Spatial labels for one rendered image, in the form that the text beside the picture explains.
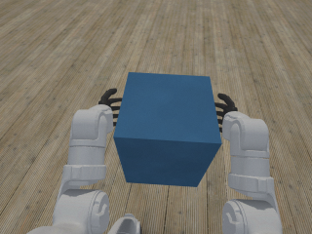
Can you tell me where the right robot hand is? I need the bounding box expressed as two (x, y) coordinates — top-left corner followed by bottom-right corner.
(214, 93), (238, 133)

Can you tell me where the left robot forearm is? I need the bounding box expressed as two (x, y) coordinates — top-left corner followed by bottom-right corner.
(53, 104), (114, 224)

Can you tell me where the left robot upper arm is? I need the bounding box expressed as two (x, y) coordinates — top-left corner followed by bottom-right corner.
(26, 189), (110, 234)

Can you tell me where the right robot forearm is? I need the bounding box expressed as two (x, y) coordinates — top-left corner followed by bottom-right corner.
(222, 111), (283, 234)

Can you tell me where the left robot hand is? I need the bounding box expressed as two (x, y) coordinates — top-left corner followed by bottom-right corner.
(98, 88), (122, 127)

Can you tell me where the carton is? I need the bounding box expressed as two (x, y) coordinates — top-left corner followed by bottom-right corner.
(113, 72), (222, 187)

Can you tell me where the left robot shin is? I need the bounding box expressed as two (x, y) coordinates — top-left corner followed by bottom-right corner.
(124, 214), (135, 218)

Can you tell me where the left robot thigh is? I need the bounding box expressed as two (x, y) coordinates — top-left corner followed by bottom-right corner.
(107, 216), (140, 234)

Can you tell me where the right robot upper arm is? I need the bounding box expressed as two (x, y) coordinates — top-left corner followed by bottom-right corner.
(222, 199), (282, 234)

